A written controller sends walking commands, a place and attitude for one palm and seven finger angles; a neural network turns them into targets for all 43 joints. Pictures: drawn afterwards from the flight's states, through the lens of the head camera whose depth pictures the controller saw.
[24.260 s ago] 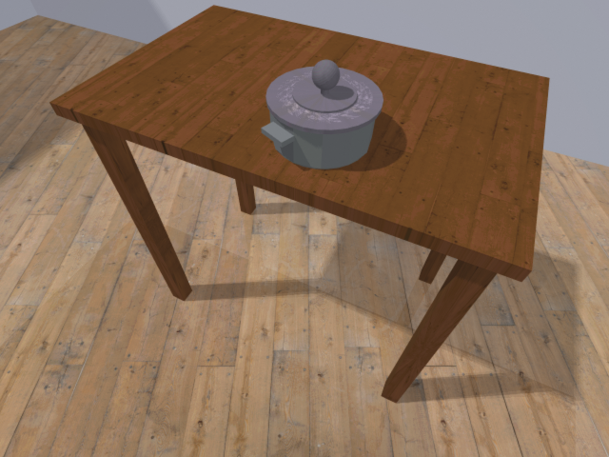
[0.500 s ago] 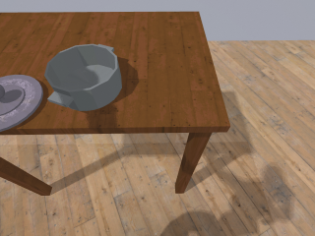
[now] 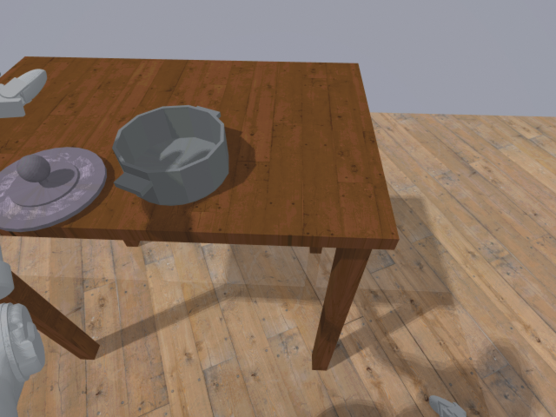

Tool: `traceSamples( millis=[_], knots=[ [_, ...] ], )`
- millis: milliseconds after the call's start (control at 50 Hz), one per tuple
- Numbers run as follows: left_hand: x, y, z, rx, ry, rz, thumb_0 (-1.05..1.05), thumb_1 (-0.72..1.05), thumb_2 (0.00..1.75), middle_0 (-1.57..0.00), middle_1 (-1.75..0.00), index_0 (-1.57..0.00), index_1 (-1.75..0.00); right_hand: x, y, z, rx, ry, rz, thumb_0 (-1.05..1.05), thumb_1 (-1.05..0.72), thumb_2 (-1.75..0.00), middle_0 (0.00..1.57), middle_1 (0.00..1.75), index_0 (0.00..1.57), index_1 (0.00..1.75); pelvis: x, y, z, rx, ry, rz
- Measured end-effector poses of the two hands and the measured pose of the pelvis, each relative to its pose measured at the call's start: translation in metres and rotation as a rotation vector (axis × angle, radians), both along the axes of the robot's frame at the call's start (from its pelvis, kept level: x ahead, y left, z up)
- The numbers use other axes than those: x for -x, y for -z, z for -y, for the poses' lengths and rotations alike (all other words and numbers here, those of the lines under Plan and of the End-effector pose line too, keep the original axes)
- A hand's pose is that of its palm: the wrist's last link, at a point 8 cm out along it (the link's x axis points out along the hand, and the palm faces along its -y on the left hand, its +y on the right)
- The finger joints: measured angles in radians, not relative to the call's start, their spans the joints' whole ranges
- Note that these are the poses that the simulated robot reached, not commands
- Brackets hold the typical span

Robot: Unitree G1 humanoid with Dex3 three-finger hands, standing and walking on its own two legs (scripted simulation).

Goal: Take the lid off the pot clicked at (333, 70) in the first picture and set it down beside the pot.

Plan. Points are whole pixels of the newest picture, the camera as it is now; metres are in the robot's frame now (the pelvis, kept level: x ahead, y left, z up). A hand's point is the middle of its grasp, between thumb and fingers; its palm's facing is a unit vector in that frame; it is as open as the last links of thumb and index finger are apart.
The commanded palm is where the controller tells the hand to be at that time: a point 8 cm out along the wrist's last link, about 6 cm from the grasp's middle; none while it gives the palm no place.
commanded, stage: draw the hand back to the body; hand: left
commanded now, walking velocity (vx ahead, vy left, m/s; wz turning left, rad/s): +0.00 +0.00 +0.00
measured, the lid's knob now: (33, 168) +0.47 +0.42 +0.10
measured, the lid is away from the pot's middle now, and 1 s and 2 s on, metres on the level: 0.23 0.23 0.23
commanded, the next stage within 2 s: step back with the hand held close in 1.44 s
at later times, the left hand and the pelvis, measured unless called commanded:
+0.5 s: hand out of the picture +0.31 +0.29 +0.29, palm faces +0.57 -0.79 -0.22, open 8.5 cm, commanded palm +0.25 +0.32 +0.29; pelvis -0.01 -0.01 +0.00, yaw +0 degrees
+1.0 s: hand out of the picture +0.22 +0.26 +0.27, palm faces +0.53 -0.81 -0.23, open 7.5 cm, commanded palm +0.16 +0.29 +0.27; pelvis -0.02 -0.01 +0.01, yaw +0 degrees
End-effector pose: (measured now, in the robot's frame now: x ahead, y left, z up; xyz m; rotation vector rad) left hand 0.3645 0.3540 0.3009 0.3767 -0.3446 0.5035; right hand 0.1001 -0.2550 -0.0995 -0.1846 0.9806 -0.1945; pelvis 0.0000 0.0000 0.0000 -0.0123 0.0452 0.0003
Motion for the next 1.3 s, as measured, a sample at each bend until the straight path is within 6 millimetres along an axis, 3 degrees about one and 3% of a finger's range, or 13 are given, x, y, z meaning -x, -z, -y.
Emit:
traceSamples(
  millis=[240, 480, 720, 1300],
  knots=[
    [0.053, 0.006, 0.005, -0.002, -0.055, 0.077, 0.00, 0.27, 0.83, -0.35, -0.57, -0.34, -0.58, -0.015, 0.001, 0.012, 0.000, -0.020, 0.051, 0.01, -0.91, -0.90, 0.20, 0.30, 0.20, 0.30, 0.000, -0.003, 0.008, -0.013, 0.003, 0.038],
    [0.100, 0.011, 0.029, -0.037, -0.018, 0.126, 0.01, 0.56, 0.86, -0.28, -0.44, -0.28, -0.45, -0.052, -0.012, -0.006, -0.033, -0.091, 0.199, 0.01, -0.91, -0.90, 0.20, 0.30, 0.20, 0.30, 0.010, -0.004, 0.014, -0.016, 0.000, 0.077],
    [0.146, 0.019, 0.043, -0.048, -0.001, 0.164, 0.01, 0.82, 0.89, -0.22, -0.33, -0.22, -0.34, -0.060, -0.018, -0.016, -0.037, -0.132, 0.243, 0.01, -0.91, -0.90, 0.21, 0.30, 0.20, 0.30, 0.017, -0.005, 0.016, -0.015, -0.001, 0.108],
    [0.244, 0.039, 0.085, -0.137, 0.104, 0.141, 0.01, 0.89, 0.90, -0.21, -0.30, -0.20, -0.31, -0.061, -0.028, -0.037, -0.032, -0.171, 0.330, 0.01, -0.90, -0.90, 0.21, 0.30, 0.20, 0.30, 0.025, -0.004, 0.007, -0.008, -0.001, 0.146]
  ],
)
